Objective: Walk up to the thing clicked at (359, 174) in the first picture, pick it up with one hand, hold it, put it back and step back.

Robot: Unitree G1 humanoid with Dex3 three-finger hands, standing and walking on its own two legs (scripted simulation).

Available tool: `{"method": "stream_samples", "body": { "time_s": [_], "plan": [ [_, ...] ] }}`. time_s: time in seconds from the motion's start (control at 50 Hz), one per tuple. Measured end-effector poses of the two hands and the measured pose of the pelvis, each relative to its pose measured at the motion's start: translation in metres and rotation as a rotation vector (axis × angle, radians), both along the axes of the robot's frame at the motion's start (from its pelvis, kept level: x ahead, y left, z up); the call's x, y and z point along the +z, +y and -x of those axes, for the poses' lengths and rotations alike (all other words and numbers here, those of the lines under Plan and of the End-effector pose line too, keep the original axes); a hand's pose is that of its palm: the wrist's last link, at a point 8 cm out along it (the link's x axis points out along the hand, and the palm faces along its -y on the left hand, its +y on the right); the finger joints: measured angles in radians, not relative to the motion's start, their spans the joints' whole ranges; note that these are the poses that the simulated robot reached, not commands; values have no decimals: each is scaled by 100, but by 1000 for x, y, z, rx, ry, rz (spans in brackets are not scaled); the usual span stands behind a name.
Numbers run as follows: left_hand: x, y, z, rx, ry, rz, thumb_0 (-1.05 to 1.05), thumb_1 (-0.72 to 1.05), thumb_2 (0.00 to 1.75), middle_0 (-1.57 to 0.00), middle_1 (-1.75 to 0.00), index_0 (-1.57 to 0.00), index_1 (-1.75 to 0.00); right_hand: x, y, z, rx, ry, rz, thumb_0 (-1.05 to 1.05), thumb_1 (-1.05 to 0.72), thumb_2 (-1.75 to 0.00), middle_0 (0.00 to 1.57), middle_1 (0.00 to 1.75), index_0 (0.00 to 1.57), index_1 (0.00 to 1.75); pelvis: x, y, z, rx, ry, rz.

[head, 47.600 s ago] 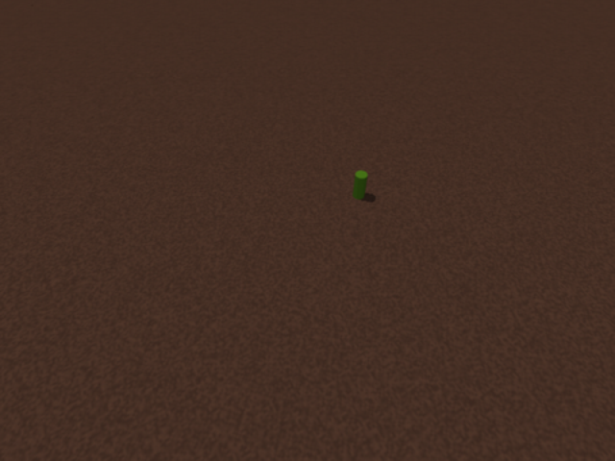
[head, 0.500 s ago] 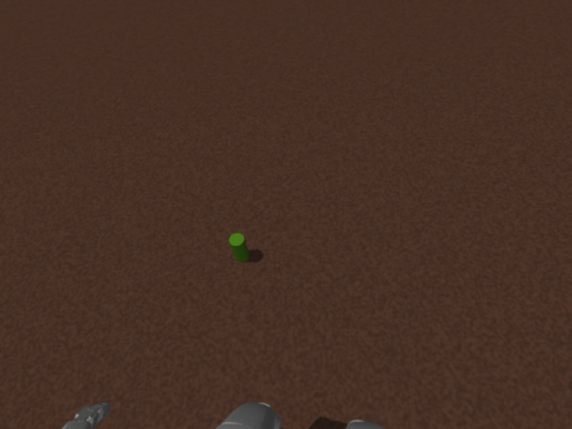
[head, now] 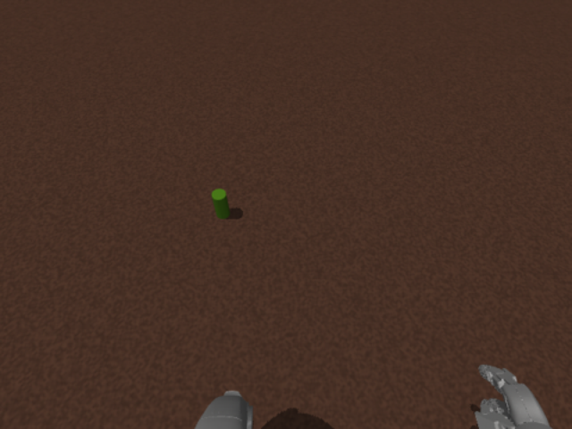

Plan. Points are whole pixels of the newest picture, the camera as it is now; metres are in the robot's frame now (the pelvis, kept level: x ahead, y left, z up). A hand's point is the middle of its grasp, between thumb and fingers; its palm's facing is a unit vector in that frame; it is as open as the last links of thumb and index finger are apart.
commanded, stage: step back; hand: left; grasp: from the side
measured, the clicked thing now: (221, 204) +0.94 +0.32 -0.68
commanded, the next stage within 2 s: stand in 1.14 s
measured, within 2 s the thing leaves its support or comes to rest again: neither
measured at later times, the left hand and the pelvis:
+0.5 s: hand out of the picture +0.01 +0.29 -0.12, palm faces +0.07 -0.91 -0.40, open 7.4 cm; pelvis -0.04 +0.00 +0.02, yaw +4 degrees
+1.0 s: hand out of the picture +0.05 +0.28 -0.13, palm faces +0.14 -0.92 -0.38, open 7.4 cm; pelvis +0.00 +0.00 +0.01, yaw +6 degrees
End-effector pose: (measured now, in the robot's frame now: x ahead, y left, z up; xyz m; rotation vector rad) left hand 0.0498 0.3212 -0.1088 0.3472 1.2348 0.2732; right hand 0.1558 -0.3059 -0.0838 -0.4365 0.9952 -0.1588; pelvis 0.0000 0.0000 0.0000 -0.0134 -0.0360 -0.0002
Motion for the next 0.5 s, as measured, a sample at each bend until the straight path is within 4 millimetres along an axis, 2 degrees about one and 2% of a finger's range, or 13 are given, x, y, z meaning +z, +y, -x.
{"method": "stream_samples", "body": {
  "time_s": [0.04, 0.1, 0.18, 0.26, 0.32, 0.4, 0.5],
  "plan": [
    [5, -10, 23, 9, 17, -6, 1, 90, 90, -20, -30, -20, -29, -8, -7, 14, -21, 5, -18, 0, -90, -90, 20, 30, 20, 30, 0, -5, 12, 20, -22, 39],
    [16, -17, 53, 24, 32, -16, 1, 90, 90, -21, -30, -20, -29, -13, -9, 41, -53, 52, -54, 0, -90, -90, 20, 30, 20, 30, 7, -10, 19, -8, -13, -11],
    [29, -15, 71, 45, 31, -38, 1, 90, 90, -21, -30, -20, -30, -20, -10, 78, -73, 115, -78, 1, -90, -90, 20, 30, 20, 30, 13, -9, 29, 17, -2, -29],
    [32, -4, 72, 45, -19, -52, 1, 90, 90, -21, -30, -20, -30, -29, -6, 111, -58, 215, -72, 1, -90, -90, 20, 30, 20, 30, 12, -5, 38, 58, 12, -14],
    [28, 8, 71, 58, -48, -51, 1, 90, 90, -21, -30, -20, -30, -31, 3, 127, -45, 261, -65, 1, -90, -90, 20, 30, 20, 30, 9, 1, 43, 89, 9, -27],
    [24, 13, 67, 57, -41, -31, 1, 90, 90, -20, -30, -20, -29, -22, 15, 137, -60, 233, -81, 1, -90, -90, 20, 30, 20, 30, 13, 6, 45, 78, -5, -42],
    [27, 7, 48, 26, -70, -6, 1, 90, 90, -20, -30, -20, -29, -10, 8, 139, -72, 208, -71, 1, -90, -90, 20, 30, 21, 30, 19, 1, 40, 77, -4, -24]
  ]
}}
